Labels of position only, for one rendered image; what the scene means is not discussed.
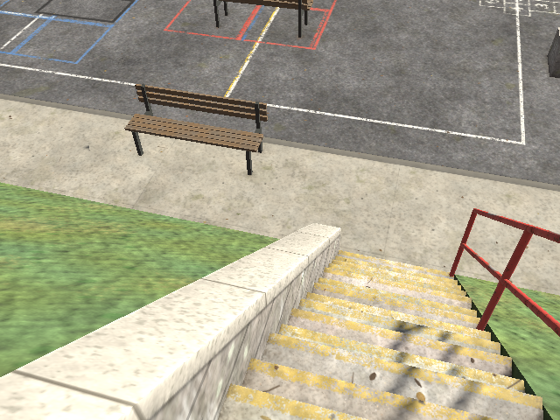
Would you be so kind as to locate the stairs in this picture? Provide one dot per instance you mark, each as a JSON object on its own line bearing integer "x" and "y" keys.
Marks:
{"x": 381, "y": 340}

